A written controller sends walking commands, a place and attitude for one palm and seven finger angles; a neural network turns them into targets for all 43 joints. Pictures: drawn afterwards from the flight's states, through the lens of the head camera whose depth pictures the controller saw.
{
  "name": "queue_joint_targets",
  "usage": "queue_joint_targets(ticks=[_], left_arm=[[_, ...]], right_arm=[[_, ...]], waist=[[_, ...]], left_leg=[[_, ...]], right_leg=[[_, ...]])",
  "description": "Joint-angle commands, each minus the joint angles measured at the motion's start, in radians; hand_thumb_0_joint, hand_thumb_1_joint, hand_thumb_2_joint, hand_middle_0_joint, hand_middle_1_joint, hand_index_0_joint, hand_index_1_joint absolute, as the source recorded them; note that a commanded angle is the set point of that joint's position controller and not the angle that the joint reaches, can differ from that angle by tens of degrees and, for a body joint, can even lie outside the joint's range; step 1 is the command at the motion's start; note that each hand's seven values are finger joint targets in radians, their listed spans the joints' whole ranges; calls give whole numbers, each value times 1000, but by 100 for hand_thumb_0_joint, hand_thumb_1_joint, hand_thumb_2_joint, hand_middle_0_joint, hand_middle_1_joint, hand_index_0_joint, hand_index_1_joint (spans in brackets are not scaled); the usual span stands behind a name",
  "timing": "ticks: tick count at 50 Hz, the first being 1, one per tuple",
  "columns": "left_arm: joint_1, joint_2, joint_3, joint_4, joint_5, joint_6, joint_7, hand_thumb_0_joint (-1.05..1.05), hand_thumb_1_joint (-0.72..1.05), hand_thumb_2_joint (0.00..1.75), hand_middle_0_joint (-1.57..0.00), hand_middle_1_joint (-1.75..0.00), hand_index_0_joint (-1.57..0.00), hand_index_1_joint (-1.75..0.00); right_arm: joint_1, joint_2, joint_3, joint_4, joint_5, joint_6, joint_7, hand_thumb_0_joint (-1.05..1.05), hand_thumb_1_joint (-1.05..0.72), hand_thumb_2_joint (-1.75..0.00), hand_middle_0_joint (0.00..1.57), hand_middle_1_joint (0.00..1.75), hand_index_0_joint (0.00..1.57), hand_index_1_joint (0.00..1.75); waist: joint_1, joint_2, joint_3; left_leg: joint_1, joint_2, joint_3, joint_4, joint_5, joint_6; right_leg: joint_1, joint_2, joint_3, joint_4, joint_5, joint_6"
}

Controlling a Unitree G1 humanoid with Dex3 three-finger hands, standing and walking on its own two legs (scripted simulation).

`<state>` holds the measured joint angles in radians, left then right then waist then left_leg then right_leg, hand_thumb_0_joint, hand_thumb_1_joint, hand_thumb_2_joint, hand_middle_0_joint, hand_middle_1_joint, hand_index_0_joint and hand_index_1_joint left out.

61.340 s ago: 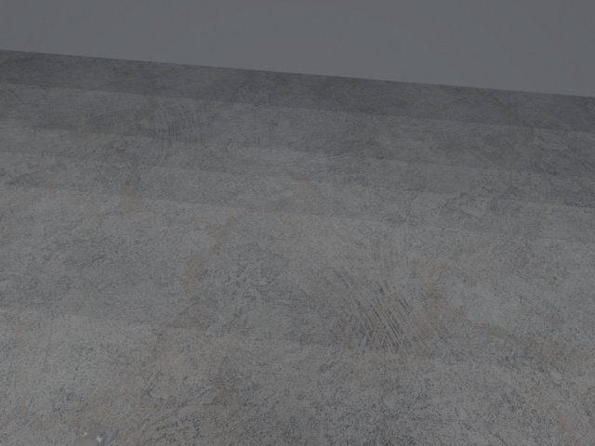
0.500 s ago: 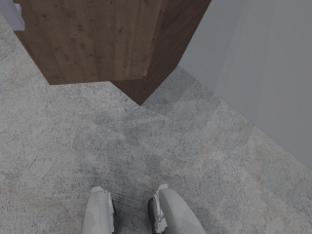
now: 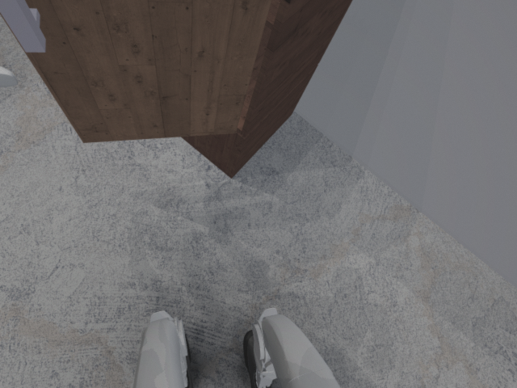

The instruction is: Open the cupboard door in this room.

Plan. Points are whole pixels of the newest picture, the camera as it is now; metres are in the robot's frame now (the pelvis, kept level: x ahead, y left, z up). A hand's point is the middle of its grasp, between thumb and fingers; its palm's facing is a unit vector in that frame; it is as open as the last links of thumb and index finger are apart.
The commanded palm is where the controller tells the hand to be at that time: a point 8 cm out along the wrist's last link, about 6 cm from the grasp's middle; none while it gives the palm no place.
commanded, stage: slide the fingers in behind the handle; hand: left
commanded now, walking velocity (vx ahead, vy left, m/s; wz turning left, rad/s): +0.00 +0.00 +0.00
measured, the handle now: out of the picture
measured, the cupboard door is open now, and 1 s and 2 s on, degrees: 49 49 50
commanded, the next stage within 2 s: close the thumb around the handle in 1.20 s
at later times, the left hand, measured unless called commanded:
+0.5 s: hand (1, 28) +0.56 +0.25 +0.09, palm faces +0.08 -1.00 -0.01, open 14.0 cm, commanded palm +0.55 +0.27 +0.08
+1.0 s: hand (26, 27) +0.56 +0.23 +0.10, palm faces +0.09 -1.00 -0.02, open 14.0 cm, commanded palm +0.55 +0.25 +0.08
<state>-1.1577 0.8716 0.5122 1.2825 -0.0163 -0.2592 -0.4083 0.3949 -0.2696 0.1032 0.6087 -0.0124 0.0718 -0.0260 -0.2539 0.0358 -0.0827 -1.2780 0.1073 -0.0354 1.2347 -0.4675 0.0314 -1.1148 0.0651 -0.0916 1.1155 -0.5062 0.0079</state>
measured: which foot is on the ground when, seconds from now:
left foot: down 0.00-1.00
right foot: down 0.00-1.00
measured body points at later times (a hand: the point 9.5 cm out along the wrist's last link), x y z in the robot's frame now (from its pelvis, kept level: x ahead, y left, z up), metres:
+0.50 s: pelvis +0.00 -0.01 +0.00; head +0.18 +0.04 +0.42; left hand +0.55 +0.31 +0.10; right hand -0.02 -0.27 -0.09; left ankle +0.04 +0.10 -0.63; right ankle +0.01 -0.14 -0.63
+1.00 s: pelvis +0.01 -0.02 +0.01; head +0.18 +0.02 +0.42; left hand +0.55 +0.28 +0.10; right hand -0.02 -0.28 -0.09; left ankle +0.04 +0.10 -0.63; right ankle +0.01 -0.14 -0.63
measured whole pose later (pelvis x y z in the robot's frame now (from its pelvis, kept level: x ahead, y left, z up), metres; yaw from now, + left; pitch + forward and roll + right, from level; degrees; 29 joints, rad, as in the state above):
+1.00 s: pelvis +0.01 -0.02 +0.01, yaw +1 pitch +27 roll -6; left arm -1.11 0.71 0.46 1.28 -0.03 -0.33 -0.28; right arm 0.40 -0.26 0.07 0.64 -0.02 0.06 0.00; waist -0.23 0.05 -0.10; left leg -1.22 0.10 -0.02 1.20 -0.46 0.01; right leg -1.08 0.06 -0.08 1.12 -0.52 -0.01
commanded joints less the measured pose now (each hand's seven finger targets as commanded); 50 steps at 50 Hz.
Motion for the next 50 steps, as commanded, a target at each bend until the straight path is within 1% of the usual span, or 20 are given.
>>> queue_joint_targets(ticks=[1, 4, 5, 7, 13, 17, 19, 21, 26, 27, 29, 31, 32, 35, 37, 39, 43, 45, 46, 50], left_arm=[[-407, 255, 8, -245, -28, -77, 21, 0, -50, 30, -30, -120, -30, -120], [-401, 214, -2, -241, -39, -88, 26, 0, -50, 30, -30, -120, -30, -120], [-396, 196, -14, -210, -40, -82, 28, 0, -50, 30, -30, -120, -30, -120], [-394, 205, -6, -200, -42, -78, 35, 0, -50, 30, -30, -120, -30, -120], [-383, 211, 17, -233, -40, -107, 56, 0, -50, 30, -30, -120, -30, -120], [-400, 173, -16, -217, -37, -105, 63, 0, -50, 30, -30, -120, -30, -120], [-417, 180, -10, -238, -35, -116, 70, 0, -50, 30, -30, -120, -30, -120], [-394, 173, -2, -233, -36, -117, 76, 0, -50, 30, -30, -120, -30, -120], [-406, 101, -46, -229, -36, -115, 93, 0, -50, 30, -30, -120, -30, -120], [-416, 103, -46, -230, -36, -113, 97, 0, -50, 30, -30, -120, -30, -120], [-408, 135, -13, -255, -34, -124, 108, 0, -50, 30, -30, -120, -30, -120], [-407, 101, -36, -241, -33, -121, 114, 0, -50, 30, -30, -120, -30, -120], [-384, 113, -19, -225, -34, -117, 119, 0, -50, 30, -30, -120, -30, -120], [-398, 108, -32, -225, -26, -125, 129, 0, -50, 30, -30, -120, -30, -120], [-401, 92, -45, -217, -28, -125, 132, 0, -50, 30, -30, -120, -30, -120], [-403, 77, -47, -239, -32, -136, 130, 0, -50, 30, -30, -120, -30, -120], [-385, 104, -21, -246, -39, -143, 127, 0, -50, 30, -30, -120, -30, -120], [-386, 87, -39, -216, -39, -136, 123, 0, -50, 30, -30, -120, -30, -120], [-393, 112, -28, -211, -37, -133, 123, 0, -50, 30, -30, -120, -30, -120], [-395, 94, -39, -240, -37, -141, 123, 0, -50, 30, -30, -120, -30, -120]], right_arm=[[235, -226, -87, -10, -11, 0, -8, 0, -90, -90, 20, 30, 20, 30], [235, -224, -94, -5, -10, -3, -3, 0, -90, -90, 20, 30, 20, 30], [235, -224, -93, -3, -9, -2, -4, 0, -90, -90, 20, 30, 20, 30], [238, -225, -91, -5, -9, -4, -5, 0, -90, -90, 20, 30, 20, 30], [244, -218, -94, -5, -15, -7, 2, 0, -90, -90, 20, 30, 20, 30], [233, -216, -95, -2, -10, -4, 5, 0, -90, -90, 20, 30, 20, 30], [237, -217, -98, 2, -13, -5, 3, 0, -90, -90, 20, 30, 20, 30], [237, -213, -100, 2, -14, -6, 7, 0, -90, -90, 20, 30, 20, 30], [239, -210, -105, 10, -15, -5, 10, 0, -90, -90, 20, 30, 20, 30], [239, -210, -104, 12, -15, -6, 9, 0, -90, -90, 20, 30, 20, 30], [244, -210, -107, 10, -19, -5, 10, 0, -90, -90, 20, 30, 20, 30], [242, -204, -106, 14, -18, -7, 13, 0, -90, -90, 20, 30, 20, 30], [242, -205, -106, 9, -17, -6, 14, 0, -90, -90, 20, 30, 20, 30], [236, -201, -103, 9, -16, -7, 15, 0, -90, -90, 20, 30, 20, 30], [235, -201, -104, 8, -15, -9, 16, 0, -90, -90, 20, 30, 20, 30], [236, -199, -108, 10, -17, -12, 17, 0, -90, -90, 20, 30, 20, 30], [239, -200, -109, 13, -16, -12, 17, 0, -90, -90, 20, 30, 20, 30], [231, -198, -106, 14, -12, -12, 16, 0, -90, -90, 20, 30, 20, 30], [233, -202, -105, 14, -12, -11, 13, 0, -90, -90, 20, 30, 20, 30], [238, -200, -108, 17, -15, -13, 13, 0, -90, -90, 20, 30, 20, 30]], waist=[[4, 321, -562], [3, 318, -568], [-9, 288, -537], [-6, 262, -534], [10, 267, -582], [-2, 250, -540], [1, 279, -570], [10, 273, -576], [-4, 259, -562], [-5, 260, -554], [13, 272, -602], [-2, 232, -578], [5, 217, -566], [4, 240, -554], [-2, 209, -542], [2, 244, -577], [10, 218, -588], [4, 212, -550], [2, 202, -544], [7, 244, -586]], left_leg=[[748, -18, -104, -129, 452, -8], [758, -21, -103, -130, 453, -9], [742, -20, -106, -135, 427, -8], [701, -26, -94, -135, 409, 1], [704, -31, -79, -123, 461, 2], [679, -30, -76, -127, 409, 3], [709, -29, -82, -128, 438, -1], [706, -31, -77, -124, 443, 0], [712, -32, -80, -128, 426, 0], [708, -31, -79, -130, 428, 0], [719, -34, -75, -126, 460, 0], [690, -36, -67, -121, 448, 5], [667, -39, -60, -123, 434, 7], [657, -39, -55, -120, 426, 6], [629, -42, -50, -121, 400, 9], [666, -42, -51, -119, 427, 7], [650, -44, -45, -117, 433, 10], [618, -44, -40, -117, 400, 10], [607, -43, -40, -118, 392, 12], [660, -42, -48, -116, 445, 8]], right_leg=[[0, 25, 2, -126, 262, -33], [-6, 25, 5, -129, 263, -34], [-16, 24, 2, -132, 249, -33], [22, 23, 9, -139, 254, -30], [67, 24, 19, -130, 302, -32], [53, 24, 20, -137, 272, -28], [49, 21, 19, -130, 282, -30], [63, 23, 20, -132, 290, -30], [42, 20, 20, -137, 277, -29], [48, 20, 21, -138, 281, -29], [78, 19, 24, -131, 307, -31], [92, 20, 27, -136, 320, -26], [110, 21, 31, -143, 322, -24], [100, 19, 33, -137, 317, -26], [121, 21, 38, -143, 312, -24], [111, 20, 37, -138, 326, -26], [147, 20, 43, -137, 350, -26], [140, 20, 44, -142, 332, -22], [146, 19, 46, -144, 329, -22], [127, 18, 42, -132, 351, -25]])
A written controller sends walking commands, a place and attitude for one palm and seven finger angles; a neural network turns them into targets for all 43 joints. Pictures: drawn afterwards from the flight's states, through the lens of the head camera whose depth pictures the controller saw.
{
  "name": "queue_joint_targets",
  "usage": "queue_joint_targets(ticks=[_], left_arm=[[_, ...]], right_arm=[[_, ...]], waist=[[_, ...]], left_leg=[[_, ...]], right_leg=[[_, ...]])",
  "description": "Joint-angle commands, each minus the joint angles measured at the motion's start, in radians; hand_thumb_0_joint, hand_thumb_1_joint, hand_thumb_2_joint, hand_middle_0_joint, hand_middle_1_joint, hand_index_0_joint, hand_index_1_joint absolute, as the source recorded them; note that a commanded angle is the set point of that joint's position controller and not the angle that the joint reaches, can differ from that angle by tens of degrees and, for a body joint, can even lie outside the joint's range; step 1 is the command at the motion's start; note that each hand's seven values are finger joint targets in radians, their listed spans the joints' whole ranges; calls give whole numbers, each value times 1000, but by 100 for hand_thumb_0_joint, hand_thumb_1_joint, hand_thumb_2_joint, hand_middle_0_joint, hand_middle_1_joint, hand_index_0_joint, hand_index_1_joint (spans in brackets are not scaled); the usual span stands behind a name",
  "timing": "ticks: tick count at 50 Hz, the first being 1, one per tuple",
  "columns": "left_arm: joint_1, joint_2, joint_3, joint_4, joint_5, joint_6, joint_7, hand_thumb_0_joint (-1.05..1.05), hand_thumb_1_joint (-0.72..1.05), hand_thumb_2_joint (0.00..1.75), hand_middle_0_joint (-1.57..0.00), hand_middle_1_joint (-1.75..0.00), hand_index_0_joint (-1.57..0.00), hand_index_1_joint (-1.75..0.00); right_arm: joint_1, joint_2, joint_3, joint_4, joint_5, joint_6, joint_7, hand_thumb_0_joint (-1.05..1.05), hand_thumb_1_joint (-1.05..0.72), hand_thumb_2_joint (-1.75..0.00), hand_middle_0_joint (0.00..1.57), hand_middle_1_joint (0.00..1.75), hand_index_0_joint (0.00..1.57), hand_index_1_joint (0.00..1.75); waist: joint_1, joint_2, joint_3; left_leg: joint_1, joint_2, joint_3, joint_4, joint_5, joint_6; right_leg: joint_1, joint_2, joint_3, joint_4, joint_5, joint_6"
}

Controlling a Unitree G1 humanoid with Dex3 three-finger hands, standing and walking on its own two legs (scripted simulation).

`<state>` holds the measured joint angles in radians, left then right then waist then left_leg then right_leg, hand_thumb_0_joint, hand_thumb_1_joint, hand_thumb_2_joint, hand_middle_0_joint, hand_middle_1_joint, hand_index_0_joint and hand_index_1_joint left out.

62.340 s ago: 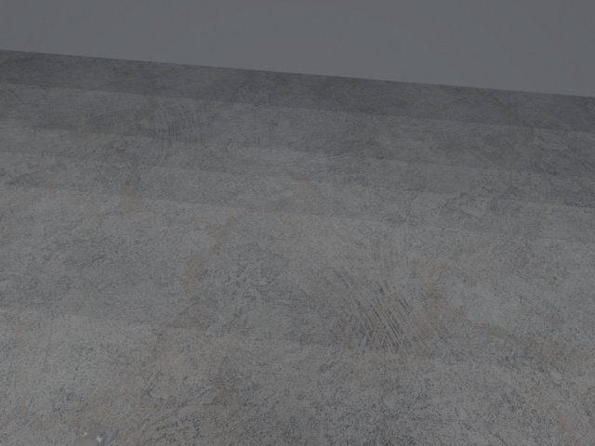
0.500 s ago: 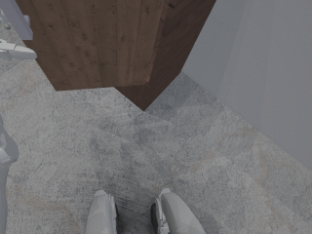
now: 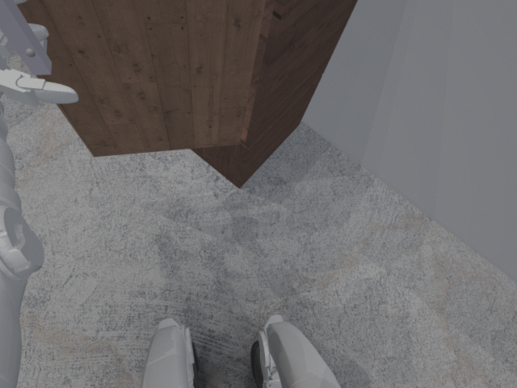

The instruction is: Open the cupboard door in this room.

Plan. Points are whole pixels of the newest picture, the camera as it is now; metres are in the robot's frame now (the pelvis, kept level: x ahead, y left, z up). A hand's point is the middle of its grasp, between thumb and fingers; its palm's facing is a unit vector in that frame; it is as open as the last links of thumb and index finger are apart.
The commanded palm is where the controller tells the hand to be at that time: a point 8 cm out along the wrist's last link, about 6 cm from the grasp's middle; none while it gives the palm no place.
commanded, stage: slide the fingers in behind the handle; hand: left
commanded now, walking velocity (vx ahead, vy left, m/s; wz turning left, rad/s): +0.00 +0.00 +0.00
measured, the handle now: (18, 17) +0.62 +0.26 +0.09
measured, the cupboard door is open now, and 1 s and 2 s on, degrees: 49 50 84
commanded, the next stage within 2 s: close the thumb around the handle in 0.20 s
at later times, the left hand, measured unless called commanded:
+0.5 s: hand (31, 54) +0.55 +0.23 +0.09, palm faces +0.08 -1.00 -0.02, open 12.9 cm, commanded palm +0.54 +0.26 +0.08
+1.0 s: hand (33, 53) +0.55 +0.23 +0.09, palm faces +0.07 -1.00 +0.00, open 6.0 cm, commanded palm +0.54 +0.27 +0.08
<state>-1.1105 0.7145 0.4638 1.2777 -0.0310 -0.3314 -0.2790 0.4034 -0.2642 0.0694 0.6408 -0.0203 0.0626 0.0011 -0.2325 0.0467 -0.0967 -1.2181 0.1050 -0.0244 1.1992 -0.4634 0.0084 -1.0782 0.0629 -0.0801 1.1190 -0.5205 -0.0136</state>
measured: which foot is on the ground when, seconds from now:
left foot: down 0.00-1.00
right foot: down 0.00-1.00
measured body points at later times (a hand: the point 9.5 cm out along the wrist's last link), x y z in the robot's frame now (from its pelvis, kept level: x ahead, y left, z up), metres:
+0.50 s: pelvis +0.00 +0.00 +0.00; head +0.17 +0.04 +0.42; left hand +0.54 +0.29 +0.09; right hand -0.02 -0.26 -0.10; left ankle +0.04 +0.11 -0.64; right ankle +0.00 -0.12 -0.64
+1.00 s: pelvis +0.00 +0.01 +0.00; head +0.17 +0.04 +0.42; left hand +0.55 +0.29 +0.09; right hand -0.02 -0.25 -0.10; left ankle +0.04 +0.11 -0.64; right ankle +0.00 -0.12 -0.64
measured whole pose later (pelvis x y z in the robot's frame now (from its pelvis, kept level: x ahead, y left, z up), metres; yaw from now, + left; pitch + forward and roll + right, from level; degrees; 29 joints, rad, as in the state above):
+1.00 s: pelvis +0.00 +0.01 +0.00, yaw +0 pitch +27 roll -6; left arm -1.07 0.68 0.47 1.26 -0.04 -0.35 -0.27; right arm 0.40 -0.26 0.06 0.64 -0.02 0.07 0.00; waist -0.23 0.05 -0.11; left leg -1.19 0.10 -0.01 1.18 -0.47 0.02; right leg -1.05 0.06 -0.07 1.10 -0.52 0.00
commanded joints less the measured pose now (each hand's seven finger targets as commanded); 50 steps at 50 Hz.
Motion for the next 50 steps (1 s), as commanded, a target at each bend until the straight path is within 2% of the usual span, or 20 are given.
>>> queue_joint_targets(ticks=[1, 4, 8, 10, 11, 14, 15, 21, 24, 29, 30, 32, 36, 39, 40, 42, 44, 46, 48, 50], left_arm=[[-424, 238, 6, -206, -22, -63, -7, 0, -50, 30, -30, -120, -30, -120], [-416, 260, 27, -229, -27, -68, -6, 0, -50, 30, -30, -120, -30, -120], [-410, 245, 23, -250, -30, -74, -7, 0, -50, 30, -30, -120, -30, -120], [-414, 257, 28, -242, -28, -73, -4, 0, -50, 30, -30, -120, -30, -120], [-402, 234, 10, -239, -27, -71, -5, 0, -50, 30, -30, -120, -30, -120], [-387, 237, 25, -255, -30, -80, 1, 0, -50, 30, -30, -120, -30, -120], [-402, 224, 9, -243, -29, -78, 2, 0, -50, 30, -30, -120, -30, -120], [-408, 209, 1, -228, -26, -81, 9, 0, -16, 44, -32, -124, -32, -124], [-400, 212, 9, -255, -28, -94, 7, 0, 0, 52, -34, -125, -34, -125], [-405, 196, -4, -241, -29, -95, 10, 0, 28, 64, -36, -128, -36, -128], [-417, 191, -9, -223, -28, -90, 11, 0, 34, 66, -36, -129, -36, -129], [-419, 235, 19, -235, -28, -88, 12, 0, 45, 71, -37, -130, -37, -130], [-404, 252, 28, -229, -25, -88, 4, 0, 68, 80, -38, -133, -38, -133], [-384, 224, 18, -251, -31, -94, 3, 0, 84, 88, -40, -134, -40, -134], [-388, 217, 12, -236, -31, -90, 3, 0, 90, 90, -40, -135, -40, -135], [-408, 220, 9, -232, -32, -86, 6, 0, 90, 90, -40, -135, -40, -135], [-395, 233, 23, -249, -32, -90, 7, 0, 90, 90, -40, -135, -40, -135], [-390, 237, 24, -238, -30, -88, 4, 0, 90, 90, -40, -135, -40, -135], [-374, 278, 61, -227, -32, -86, 7, 0, 90, 90, -40, -135, -40, -135], [-390, 263, 39, -221, -24, -83, 9, 0, 90, 90, -40, -135, -40, -135]], right_arm=[[228, -203, -74, -16, -5, -3, -12, 0, -90, -90, 20, 30, 20, 30], [232, -207, -77, -18, -7, -2, -14, 0, -90, -90, 20, 30, 20, 30], [232, -203, -77, -19, -7, -2, -10, 0, -90, -90, 20, 30, 20, 30], [227, -205, -77, -18, -6, 0, -11, 0, -90, -90, 20, 30, 20, 30], [225, -203, -78, -21, -4, 0, -10, 0, -90, -90, 20, 30, 20, 30], [227, -206, -83, -19, -6, 1, -10, 0, -90, -90, 20, 30, 20, 30], [222, -203, -80, -17, -5, 2, -10, 0, -90, -90, 20, 30, 20, 30], [225, -205, -81, -16, -7, 1, -10, 0, -90, -90, 20, 30, 20, 30], [227, -204, -85, -15, -10, 1, -9, 0, -90, -90, 20, 30, 20, 30], [222, -203, -83, -13, -9, 3, -8, 0, -90, -90, 20, 30, 20, 30], [222, -204, -81, -9, -9, 4, -8, 0, -90, -90, 20, 30, 20, 30], [223, -209, -80, -13, -10, 3, -9, 0, -90, -90, 20, 30, 20, 30], [224, -206, -78, -15, -10, 6, -10, 0, -90, -90, 20, 30, 20, 30], [220, -204, -82, -21, -10, 5, -8, 0, -90, -90, 20, 30, 20, 30], [219, -203, -80, -19, -9, 5, -8, 0, -90, -90, 20, 30, 20, 30], [218, -206, -80, -18, -8, 6, -10, 0, -90, -90, 20, 30, 20, 30], [222, -207, -81, -19, -10, 5, -10, 0, -90, -90, 20, 30, 20, 30], [222, -206, -81, -18, -8, 7, -10, 0, -90, -90, 20, 30, 20, 30], [222, -209, -77, -24, -9, 6, -12, 0, -90, -90, 20, 30, 20, 30], [218, -206, -76, -24, -8, 7, -12, 0, -90, -90, 20, 30, 20, 30]], waist=[[-15, 208, -548], [-7, 205, -580], [-1, 217, -584], [-3, 202, -569], [-4, 218, -560], [4, 220, -586], [-6, 219, -553], [-10, 211, -548], [-1, 220, -586], [-7, 221, -561], [-18, 196, -532], [-7, 206, -554], [-2, 204, -557], [8, 239, -584], [-1, 217, -562], [-11, 198, -536], [0, 217, -579], [0, 197, -564], [9, 198, -552], [0, 187, -539]], left_leg=[[582, -42, -55, -80, 428, 32], [596, -41, -56, -82, 450, 32], [607, -43, -56, -83, 464, 32], [592, -41, -55, -86, 444, 31], [599, -42, -53, -90, 438, 30], [640, -41, -59, -93, 467, 26], [627, -40, -58, -94, 450, 26], [626, -42, -62, -98, 445, 27], [660, -40, -66, -97, 479, 24], [648, -41, -66, -99, 465, 24], [632, -39, -68, -99, 445, 26], [615, -43, -63, -100, 435, 27], [610, -41, -62, -97, 461, 27], [656, -42, -64, -98, 480, 22], [640, -40, -65, -98, 465, 23], [613, -41, -61, -102, 432, 27], [640, -41, -63, -100, 471, 26], [625, -41, -63, -98, 463, 25], [600, -42, -57, -97, 453, 29], [589, -41, -58, -97, 437, 28]], right_leg=[[94, 22, 30, -141, 359, -2], [114, 20, 32, -138, 383, -2], [120, 23, 31, -135, 395, -4], [125, 21, 32, -141, 384, -1], [113, 22, 32, -146, 374, -2], [105, 21, 28, -144, 380, -4], [91, 20, 27, -148, 368, -3], [87, 21, 27, -150, 358, -4], [92, 20, 26, -143, 376, -6], [83, 20, 25, -146, 365, -5], [73, 21, 23, -151, 353, -3], [105, 20, 28, -150, 357, -4], [119, 20, 27, -144, 383, -4], [99, 20, 26, -142, 379, -6], [93, 21, 23, -145, 369, -5], [99, 21, 27, -154, 355, -1], [107, 21, 27, -145, 382, -3], [111, 21, 26, -146, 379, -3], [124, 21, 31, -144, 380, -4], [115, 21, 28, -144, 367, -1]])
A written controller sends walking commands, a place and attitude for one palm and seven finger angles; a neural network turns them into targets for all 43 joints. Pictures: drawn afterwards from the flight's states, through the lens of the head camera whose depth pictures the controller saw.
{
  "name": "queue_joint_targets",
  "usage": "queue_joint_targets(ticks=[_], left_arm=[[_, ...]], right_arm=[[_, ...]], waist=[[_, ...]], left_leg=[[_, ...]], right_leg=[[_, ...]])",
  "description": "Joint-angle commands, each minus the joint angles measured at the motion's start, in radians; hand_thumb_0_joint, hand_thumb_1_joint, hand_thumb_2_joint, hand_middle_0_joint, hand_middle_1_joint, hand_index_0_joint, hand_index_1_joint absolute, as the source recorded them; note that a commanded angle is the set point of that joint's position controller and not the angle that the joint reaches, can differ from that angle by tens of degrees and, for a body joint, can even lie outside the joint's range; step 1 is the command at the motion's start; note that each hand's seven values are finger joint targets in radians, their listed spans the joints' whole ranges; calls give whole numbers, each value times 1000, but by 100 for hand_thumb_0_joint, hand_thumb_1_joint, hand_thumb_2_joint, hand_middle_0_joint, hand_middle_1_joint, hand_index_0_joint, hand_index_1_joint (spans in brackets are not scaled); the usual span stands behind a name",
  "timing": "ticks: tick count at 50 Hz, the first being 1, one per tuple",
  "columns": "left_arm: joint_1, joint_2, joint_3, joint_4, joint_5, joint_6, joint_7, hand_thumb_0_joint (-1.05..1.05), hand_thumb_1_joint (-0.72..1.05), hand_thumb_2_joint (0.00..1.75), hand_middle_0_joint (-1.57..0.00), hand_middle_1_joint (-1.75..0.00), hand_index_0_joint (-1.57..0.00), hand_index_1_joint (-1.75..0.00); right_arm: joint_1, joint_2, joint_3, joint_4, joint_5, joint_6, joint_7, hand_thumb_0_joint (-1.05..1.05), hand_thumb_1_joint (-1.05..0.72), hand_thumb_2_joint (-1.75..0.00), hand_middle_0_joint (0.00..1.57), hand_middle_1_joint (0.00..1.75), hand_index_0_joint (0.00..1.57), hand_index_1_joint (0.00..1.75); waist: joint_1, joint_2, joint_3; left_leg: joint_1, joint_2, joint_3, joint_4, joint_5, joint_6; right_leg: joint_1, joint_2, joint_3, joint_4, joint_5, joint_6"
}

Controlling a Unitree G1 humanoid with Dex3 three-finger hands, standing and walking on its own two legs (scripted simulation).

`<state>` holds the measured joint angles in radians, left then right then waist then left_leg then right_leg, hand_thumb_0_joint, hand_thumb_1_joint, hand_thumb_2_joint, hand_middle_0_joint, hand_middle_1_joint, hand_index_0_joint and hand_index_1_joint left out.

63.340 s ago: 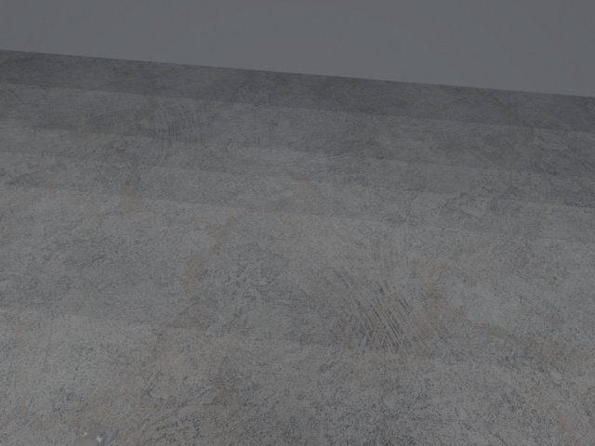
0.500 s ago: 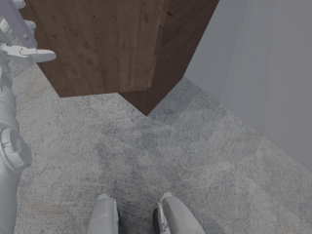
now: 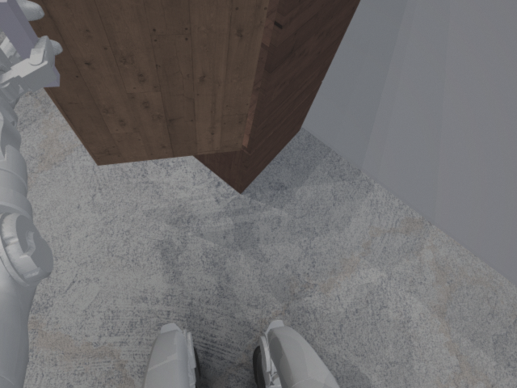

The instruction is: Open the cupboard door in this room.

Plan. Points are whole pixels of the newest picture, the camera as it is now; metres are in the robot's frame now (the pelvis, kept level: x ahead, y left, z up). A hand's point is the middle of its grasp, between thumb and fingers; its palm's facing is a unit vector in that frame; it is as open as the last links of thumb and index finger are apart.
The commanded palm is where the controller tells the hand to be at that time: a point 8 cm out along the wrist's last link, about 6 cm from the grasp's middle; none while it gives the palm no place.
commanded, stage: pull the door open along its arc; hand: left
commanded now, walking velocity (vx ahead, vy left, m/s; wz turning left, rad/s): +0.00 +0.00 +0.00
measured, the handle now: (28, 32) +0.61 +0.25 +0.08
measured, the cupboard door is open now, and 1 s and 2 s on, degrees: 50 84 96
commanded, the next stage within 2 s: open thumb and fingers to let go in 1.22 s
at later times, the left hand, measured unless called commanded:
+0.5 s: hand (51, 94) +0.50 +0.21 +0.09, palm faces +0.05 -1.00 +0.00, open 6.2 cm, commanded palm +0.44 +0.25 +0.07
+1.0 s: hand (129, 173) +0.39 +0.12 +0.09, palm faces +0.46 -0.89 +0.02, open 6.6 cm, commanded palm +0.32 +0.16 +0.07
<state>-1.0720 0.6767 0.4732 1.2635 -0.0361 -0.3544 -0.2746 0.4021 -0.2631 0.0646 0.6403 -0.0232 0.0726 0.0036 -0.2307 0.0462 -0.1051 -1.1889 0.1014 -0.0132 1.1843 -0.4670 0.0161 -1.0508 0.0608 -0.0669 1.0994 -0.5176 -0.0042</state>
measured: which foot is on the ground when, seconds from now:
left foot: down 0.00-1.00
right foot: down 0.00-1.00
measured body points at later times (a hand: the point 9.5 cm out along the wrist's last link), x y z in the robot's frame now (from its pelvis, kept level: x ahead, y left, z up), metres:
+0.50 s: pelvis +0.01 +0.00 +0.01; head +0.14 +0.03 +0.44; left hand +0.50 +0.27 +0.09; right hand +0.00 -0.26 -0.10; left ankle +0.03 +0.11 -0.64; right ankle +0.00 -0.13 -0.64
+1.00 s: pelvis +0.01 -0.03 +0.03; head +0.07 -0.02 +0.47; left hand +0.36 +0.17 +0.09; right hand +0.16 -0.24 -0.09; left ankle +0.03 +0.11 -0.64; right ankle +0.00 -0.13 -0.64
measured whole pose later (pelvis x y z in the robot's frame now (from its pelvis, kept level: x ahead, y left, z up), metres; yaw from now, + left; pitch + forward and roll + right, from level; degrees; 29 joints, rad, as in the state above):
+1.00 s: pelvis +0.01 -0.03 +0.03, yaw +3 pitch +16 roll -1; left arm -0.32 -0.01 0.10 0.56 0.03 -0.39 0.47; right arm 0.24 -0.18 0.00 0.59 -0.07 0.07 0.05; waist -0.05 0.02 -0.18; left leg -0.87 0.06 0.01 1.03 -0.44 -0.02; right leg -0.77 0.02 -0.05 1.04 -0.54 -0.03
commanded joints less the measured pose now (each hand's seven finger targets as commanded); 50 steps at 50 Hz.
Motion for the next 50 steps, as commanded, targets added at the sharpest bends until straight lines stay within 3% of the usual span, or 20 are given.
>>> queue_joint_targets(ticks=[1, 3, 6, 7, 10, 17, 21, 24, 27, 28, 29, 30, 37, 38, 39, 41, 43, 45, 48, 50], left_arm=[[-426, 300, 30, -195, -19, -57, 7, 0, 90, 90, -40, -135, -40, -135], [-426, 346, 61, -209, -16, -63, 9, 0, 90, 90, -40, -135, -40, -135], [-468, 282, 4, -202, -20, -56, 5, 0, 90, 90, -40, -135, -40, -135], [-471, 279, 6, -216, -18, -58, 6, 0, 90, 90, -40, -135, -40, -135], [-396, 275, 24, -224, -23, -59, 7, 0, 90, 90, -40, -135, -40, -135], [-199, 206, 19, -322, -61, -59, -4, 0, 90, 90, -40, -135, -40, -135], [-10, 109, -7, -400, -99, -55, 0, 0, 90, 90, -40, -135, -40, -135], [142, 35, -33, -506, -126, -61, 12, 0, 90, 90, -40, -135, -40, -135], [310, -36, -60, -587, -149, -59, 33, 0, 90, 90, -40, -135, -40, -135], [341, -63, 93, -639, -221, -57, 184, 0, 90, 90, -40, -135, -40, -135], [402, -168, -1, -653, -198, -49, 258, 0, 90, 90, -40, -135, -40, -135], [459, -207, 3, -682, -190, -47, 322, 0, 90, 90, -40, -135, -40, -135], [509, -393, -105, -827, -13, -70, 703, 0, 90, 90, -40, -135, -40, -135], [490, -386, -113, -845, 25, -75, 747, 0, 90, 90, -40, -135, -40, -135], [516, -436, -166, -827, 53, -70, 768, 0, 90, 90, -40, -135, -40, -135], [497, -475, -224, -861, 85, -80, 784, 0, 90, 90, -40, -135, -40, -135], [497, -505, -269, -877, 97, -95, 777, 0, 90, 90, -40, -135, -40, -135], [533, -564, -324, -890, 92, -105, 767, 0, 90, 90, -40, -135, -40, -135], [568, -600, -364, -935, 66, -124, 755, 0, 90, 90, -40, -135, -40, -135], [610, -633, -399, -963, 62, -130, 754, 0, 90, 90, -40, -135, -40, -135]], right_arm=[[219, -208, -70, -26, -5, -4, -15, 0, -90, -90, 20, 30, 20, 30], [221, -211, -69, -28, -5, -5, -16, 0, -90, -90, 20, 30, 20, 30], [217, -205, -69, -25, -4, -8, -17, 0, -90, -90, 20, 30, 20, 30], [217, -205, -71, -24, -6, -11, -15, 0, -90, -90, 20, 30, 20, 30], [221, -207, -75, -29, -8, -10, -11, 0, -90, -90, 20, 30, 20, 30], [191, -198, -88, -64, 6, 0, -1, 0, -90, -90, 20, 30, 20, 30], [161, -187, -100, -92, 16, 4, 6, 0, -90, -90, 20, 30, 20, 30], [129, -178, -112, -118, 26, 2, 12, 0, -90, -90, 20, 30, 20, 30], [93, -168, -117, -146, 34, 3, 22, 0, -90, -90, 20, 30, 20, 30], [71, -138, -116, -156, 22, -11, 17, 0, -90, -90, 20, 30, 20, 30], [49, -126, -112, -159, 22, -20, 25, 0, -90, -90, 20, 30, 20, 30], [46, -124, -115, -158, 16, -25, 34, 0, -90, -90, 20, 30, 20, 30], [-27, -91, -119, -153, -32, -22, 53, 0, -90, -90, 20, 30, 20, 30], [-31, -90, -119, -152, -40, -19, 50, 0, -90, -90, 20, 30, 20, 30], [-42, -82, -120, -153, -44, -17, 50, 0, -90, -90, 20, 30, 20, 30], [-57, -76, -123, -150, -49, -14, 47, 0, -90, -90, 20, 30, 20, 30], [-68, -71, -128, -146, -52, -18, 41, 0, -90, -90, 20, 30, 20, 30], [-96, -60, -126, -149, -48, -22, 40, 0, -90, -90, 20, 30, 20, 30], [-120, -53, -126, -151, -50, -38, 34, 0, -90, -90, 20, 30, 20, 30], [-136, -45, -124, -151, -48, -46, 36, 0, -90, -90, 20, 30, 20, 30]], waist=[[-5, 179, -525], [7, 198, -539], [-21, 181, -520], [-14, 208, -540], [12, 208, -578], [69, 171, -575], [95, 106, -540], [125, 98, -543], [147, 34, -474], [227, 29, -464], [204, 52, -431], [210, 1, -414], [212, -26, -383], [209, -51, -392], [203, -50, -386], [196, -42, -394], [182, -82, -393], [191, -46, -373], [189, -98, -373], [202, -62, -371]], left_leg=[[543, -40, -65, -81, 428, 22], [546, -40, -64, -79, 436, 22], [534, -38, -67, -77, 413, 23], [550, -38, -67, -75, 417, 21], [584, -37, -71, -80, 452, 17], [601, -48, -50, -124, 442, 13], [603, -55, -32, -158, 444, 16], [629, -62, -20, -180, 476, 12], [594, -71, -3, -210, 448, 12], [561, -76, 8, -218, 464, 6], [559, -75, 10, -235, 451, -7], [551, -74, 12, -240, 446, -9], [532, -85, 27, -241, 405, -17], [526, -83, 19, -237, 396, -14], [527, -86, 26, -239, 383, -13], [540, -89, 28, -236, 374, -12], [546, -87, 26, -232, 365, -8], [561, -90, 32, -241, 342, -9], [555, -93, 32, -237, 325, -4], [563, -96, 35, -244, 321, -7]], right_leg=[[93, 22, 17, -127, 361, -9], [106, 23, 21, -121, 370, -12], [86, 22, 19, -124, 353, -7], [79, 22, 17, -123, 348, -9], [86, 22, 14, -117, 363, -13], [168, 25, 11, -137, 386, -14], [226, 26, 5, -159, 416, -10], [268, 22, 4, -165, 459, -12], [330, 19, 6, -184, 479, -9], [362, 16, 0, -188, 480, -6], [349, 11, -5, -181, 465, -2], [358, 11, -11, -182, 464, -2], [398, -12, 11, -174, 464, -8], [402, -12, 15, -171, 455, -10], [405, -15, 18, -177, 460, -9], [410, -21, 25, -184, 467, -11], [415, -22, 31, -195, 478, -10], [414, -26, 31, -206, 463, -12], [441, -29, 42, -222, 477, -7], [448, -35, 42, -222, 476, -10]])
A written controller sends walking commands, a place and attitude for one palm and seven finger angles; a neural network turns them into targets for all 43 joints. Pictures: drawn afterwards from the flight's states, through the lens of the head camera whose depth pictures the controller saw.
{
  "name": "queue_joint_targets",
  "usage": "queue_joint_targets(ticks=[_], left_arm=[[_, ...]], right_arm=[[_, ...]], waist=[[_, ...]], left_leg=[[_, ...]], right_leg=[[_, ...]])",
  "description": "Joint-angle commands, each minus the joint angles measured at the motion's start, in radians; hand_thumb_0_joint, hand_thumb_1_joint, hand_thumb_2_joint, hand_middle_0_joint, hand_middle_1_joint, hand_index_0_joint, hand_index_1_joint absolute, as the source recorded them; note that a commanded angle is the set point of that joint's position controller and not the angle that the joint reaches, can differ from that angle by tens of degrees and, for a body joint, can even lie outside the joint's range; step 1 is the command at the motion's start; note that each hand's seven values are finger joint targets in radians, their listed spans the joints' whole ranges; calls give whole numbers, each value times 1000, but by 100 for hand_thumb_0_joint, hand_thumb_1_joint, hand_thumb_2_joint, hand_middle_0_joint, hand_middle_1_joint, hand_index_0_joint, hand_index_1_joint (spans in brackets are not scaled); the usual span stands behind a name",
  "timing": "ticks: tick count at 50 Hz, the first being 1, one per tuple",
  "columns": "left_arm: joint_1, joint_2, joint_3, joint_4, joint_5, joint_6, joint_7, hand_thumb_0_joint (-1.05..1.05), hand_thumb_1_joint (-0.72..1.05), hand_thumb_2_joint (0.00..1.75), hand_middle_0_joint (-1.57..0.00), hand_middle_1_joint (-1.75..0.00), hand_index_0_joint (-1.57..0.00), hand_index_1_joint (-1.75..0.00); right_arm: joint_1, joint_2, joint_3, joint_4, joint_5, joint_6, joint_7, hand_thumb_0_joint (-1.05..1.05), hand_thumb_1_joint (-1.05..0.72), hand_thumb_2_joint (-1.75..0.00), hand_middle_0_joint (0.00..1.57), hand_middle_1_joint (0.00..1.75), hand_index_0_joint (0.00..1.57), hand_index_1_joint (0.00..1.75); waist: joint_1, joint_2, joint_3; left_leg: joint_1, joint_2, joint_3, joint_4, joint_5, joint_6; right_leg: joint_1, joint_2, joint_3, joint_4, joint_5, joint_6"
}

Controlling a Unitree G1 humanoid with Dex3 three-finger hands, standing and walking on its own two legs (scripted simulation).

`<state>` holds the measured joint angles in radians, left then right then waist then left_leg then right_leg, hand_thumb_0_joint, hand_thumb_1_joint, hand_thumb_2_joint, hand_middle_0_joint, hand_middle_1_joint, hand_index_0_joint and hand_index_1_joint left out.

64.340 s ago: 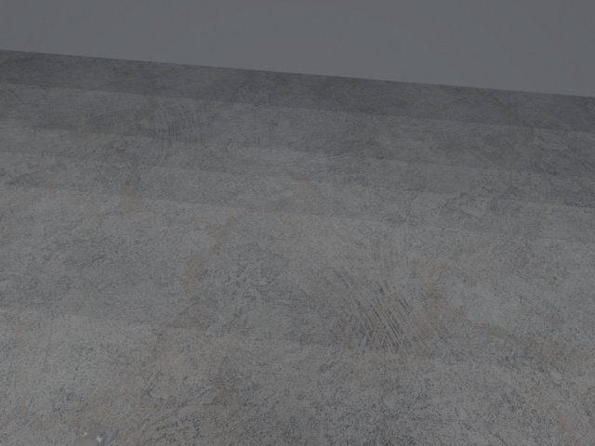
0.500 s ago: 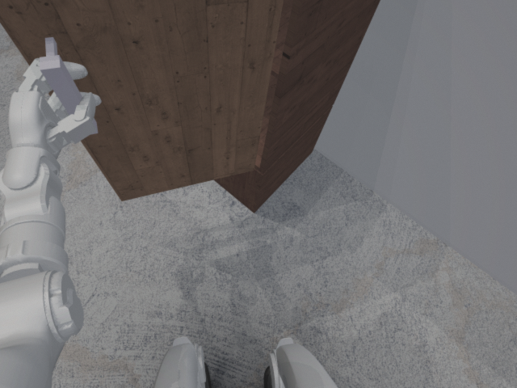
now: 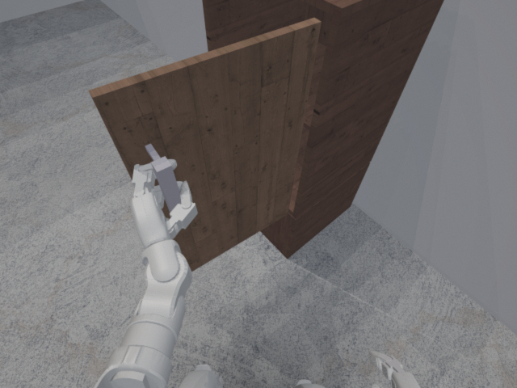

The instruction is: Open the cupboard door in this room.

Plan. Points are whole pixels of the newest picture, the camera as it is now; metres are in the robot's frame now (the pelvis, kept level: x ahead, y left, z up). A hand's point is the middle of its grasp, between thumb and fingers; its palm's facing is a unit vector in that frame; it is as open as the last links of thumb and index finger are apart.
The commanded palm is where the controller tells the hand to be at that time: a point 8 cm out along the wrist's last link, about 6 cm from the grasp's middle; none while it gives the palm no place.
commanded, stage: pull the door open along its arc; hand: left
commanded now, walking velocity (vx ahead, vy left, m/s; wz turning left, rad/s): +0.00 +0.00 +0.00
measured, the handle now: (165, 183) +0.43 +0.17 +0.06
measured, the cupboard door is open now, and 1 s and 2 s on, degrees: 84 96 99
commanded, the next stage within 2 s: open thumb and fingers to let go in 0.22 s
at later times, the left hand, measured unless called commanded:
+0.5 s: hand (225, 228) +0.35 +0.06 +0.05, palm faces +0.41 -0.91 -0.01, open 6.6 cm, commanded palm +0.30 +0.11 +0.05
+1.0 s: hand (220, 225) +0.35 +0.07 +0.05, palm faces +0.38 -0.92 +0.01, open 14.3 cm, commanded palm +0.31 +0.11 +0.05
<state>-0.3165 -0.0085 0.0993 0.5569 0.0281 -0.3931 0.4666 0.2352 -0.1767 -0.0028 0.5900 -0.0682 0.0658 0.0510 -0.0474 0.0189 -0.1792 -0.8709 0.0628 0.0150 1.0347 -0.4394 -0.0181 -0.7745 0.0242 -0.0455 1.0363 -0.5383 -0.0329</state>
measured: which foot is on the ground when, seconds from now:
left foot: down 0.00-1.00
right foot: down 0.00-1.00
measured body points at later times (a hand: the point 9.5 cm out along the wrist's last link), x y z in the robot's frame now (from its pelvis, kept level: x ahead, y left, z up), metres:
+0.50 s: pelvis -0.01 -0.03 +0.00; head +0.04 -0.04 +0.44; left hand +0.32 +0.11 +0.06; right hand +0.15 -0.25 -0.12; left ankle +0.03 +0.13 -0.67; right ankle -0.02 -0.10 -0.67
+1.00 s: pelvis -0.01 -0.01 +0.00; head +0.04 -0.01 +0.44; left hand +0.33 +0.12 +0.06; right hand +0.12 -0.23 -0.13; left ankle +0.03 +0.13 -0.67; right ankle -0.02 -0.10 -0.67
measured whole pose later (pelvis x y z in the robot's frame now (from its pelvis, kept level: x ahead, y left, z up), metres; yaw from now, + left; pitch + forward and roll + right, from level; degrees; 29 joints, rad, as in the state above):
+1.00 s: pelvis -0.01 -0.01 +0.00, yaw +2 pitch +15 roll +0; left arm -0.27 -0.11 -0.09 0.55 0.09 -0.41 0.61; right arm 0.22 -0.18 -0.02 0.66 -0.09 0.03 0.02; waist -0.03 0.03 -0.16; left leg -0.88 0.04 -0.01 1.04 -0.42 -0.03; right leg -0.78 0.01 -0.07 1.06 -0.54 -0.04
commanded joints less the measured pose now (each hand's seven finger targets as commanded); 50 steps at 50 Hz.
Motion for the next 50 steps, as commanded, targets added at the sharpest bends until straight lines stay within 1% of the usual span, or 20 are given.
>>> queue_joint_targets(ticks=[1, 7, 8, 11, 13, 15, 16, 17, 19, 21, 22, 24, 28, 36, 38, 39, 42, 45, 47, 50], left_arm=[[-113, 34, -44, -260, -3, -89, 14, 0, 90, 90, -40, -135, -40, -135], [2, -54, -147, -325, 22, -74, 56, 0, 90, 90, -40, -135, -40, -135], [5, -66, -168, -326, 33, -67, 65, 0, 90, 90, -40, -135, -40, -135], [9, -125, -230, -351, 58, -50, 88, 0, 90, 90, -40, -135, -40, -135], [3, -147, -262, -361, 82, -39, 101, 0, 90, 90, -40, -135, -40, -135], [-81, -108, -234, -351, 103, -37, 121, 0, 90, 90, -40, -135, -40, -135], [-178, -67, -202, -333, 109, -40, 134, 0, 90, 90, -40, -135, -40, -135], [-186, -57, -183, -316, 115, -45, 142, 0, 83, 87, -40, -134, -40, -134], [-166, -90, -204, -284, 106, -46, 136, 0, 69, 81, -38, -133, -38, -133], [-179, -88, -187, -265, 69, -48, 127, 0, 55, 75, -38, -131, -38, -131], [-190, -93, -192, -269, 59, -52, 123, 0, 48, 72, -37, -130, -37, -130], [-187, -90, -187, -248, 54, -53, 116, 0, 34, 66, -36, -129, -36, -129], [-185, -95, -191, -242, 57, -61, 110, 0, 6, 54, -34, -126, -34, -126], [-248, -73, -168, -214, 60, -69, 121, 0, -50, 30, -30, -120, -30, -120], [-255, -76, -173, -219, 68, -72, 126, 0, -50, 30, -30, -120, -30, -120], [-227, -85, -173, -208, 65, -70, 126, 0, -50, 30, -29, -115, -29, -115], [-265, -112, -199, -201, 67, -65, 132, 0, -50, 30, -27, -100, -27, -100], [-239, -119, -200, -206, 70, -62, 137, 0, -50, 30, -24, -85, -24, -85], [-264, -137, -216, -204, 72, -56, 141, 0, -50, 30, -22, -75, -22, -75], [-279, -122, -197, -187, 74, -50, 154, 0, -50, 30, -20, -60, -20, -60]], right_arm=[[22, -129, -55, -103, -2, -42, -9, 0, -90, -90, 20, 30, 20, 30], [-7, -119, -58, -115, -5, -60, -1, 0, -90, -90, 20, 30, 20, 30], [-6, -119, -58, -116, -5, -62, -1, 0, -90, -90, 20, 30, 20, 30], [-22, -111, -58, -115, -10, -71, -1, 0, -90, -90, 20, 30, 20, 30], [-24, -107, -56, -114, -13, -79, -6, 0, -90, -90, 20, 30, 20, 30], [-31, -106, -55, -99, -17, -78, -16, 0, -90, -90, 20, 30, 20, 30], [-37, -107, -52, -82, -19, -75, -26, 0, -90, -90, 20, 30, 20, 30], [-38, -102, -54, -72, -23, -73, -34, 0, -90, -90, 20, 30, 20, 30], [-55, -94, -50, -74, -20, -74, -39, 0, -90, -90, 20, 30, 20, 30], [-63, -97, -49, -73, -15, -77, -43, 0, -90, -90, 20, 30, 20, 30], [-67, -98, -48, -72, -15, -78, -43, 0, -90, -90, 20, 30, 20, 30], [-59, -98, -49, -70, -15, -78, -43, 0, -90, -90, 20, 30, 20, 30], [-47, -102, -50, -70, -17, -80, -37, 0, -90, -90, 20, 30, 20, 30], [-50, -102, -49, -65, -18, -72, -40, 0, -90, -90, 20, 30, 20, 30], [-50, -103, -52, -64, -20, -72, -41, 0, -90, -90, 20, 30, 20, 30], [-50, -101, -52, -68, -19, -72, -39, 0, -90, -90, 20, 30, 20, 30], [-49, -104, -52, -62, -20, -73, -35, 0, -90, -90, 20, 30, 20, 30], [-43, -105, -56, -66, -20, -73, -32, 0, -90, -90, 20, 30, 20, 30], [-43, -107, -55, -65, -20, -74, -30, 0, -90, -90, 20, 30, 20, 30], [-44, -108, -54, -60, -22, -74, -32, 0, -90, -90, 20, 30, 20, 30]], waist=[[23, -33, -277], [23, -72, -264], [13, -99, -248], [7, -93, -244], [-5, -132, -232], [-9, -109, -225], [-28, -116, -209], [-21, -118, -218], [-15, -110, -225], [-11, -126, -238], [-13, -101, -246], [-11, -130, -258], [-8, -122, -275], [-13, -122, -248], [-12, -110, -266], [-2, -100, -268], [-17, -89, -258], [-6, -93, -279], [-13, -76, -268], [-13, -81, -258]], left_leg=[[243, -60, 7, -98, 282, 27], [233, -64, 6, -100, 263, 30], [222, -63, 2, -97, 249, 31], [223, -66, -1, -94, 232, 31], [214, -64, -8, -89, 221, 32], [198, -68, -9, -79, 199, 33], [181, -68, -12, -68, 172, 35], [172, -69, -15, -65, 163, 34], [165, -73, -14, -68, 148, 34], [170, -73, -16, -72, 142, 31], [176, -74, -13, -73, 146, 31], [171, -73, -17, -72, 157, 30], [186, -73, -17, -70, 189, 32], [176, -73, -17, -75, 159, 32], [187, -72, -16, -75, 168, 34], [186, -73, -13, -78, 172, 32], [206, -71, -13, -79, 172, 34], [216, -67, -13, -83, 196, 31], [224, -66, -13, -83, 191, 31], [221, -64, -16, -88, 183, 31]], right_leg=[[171, 0, 21, -165, 489, 19], [186, -17, 34, -178, 503, 27], [179, -19, 39, -185, 492, 31], [169, -29, 44, -189, 481, 32], [159, -32, 50, -197, 465, 34], [142, -44, 66, -200, 441, 36], [119, -51, 79, -210, 404, 40], [125, -54, 89, -211, 385, 42], [135, -58, 98, -222, 364, 41], [147, -59, 100, -230, 357, 45], [147, -59, 101, -230, 365, 45], [161, -59, 99, -223, 396, 49], [158, -50, 77, -202, 446, 45], [134, -47, 73, -211, 371, 40], [128, -41, 66, -205, 362, 35], [132, -39, 62, -202, 364, 32], [100, -29, 44, -199, 336, 27], [105, -21, 30, -184, 346, 20], [81, -17, 21, -182, 323, 17], [72, -13, 17, -183, 298, 15]])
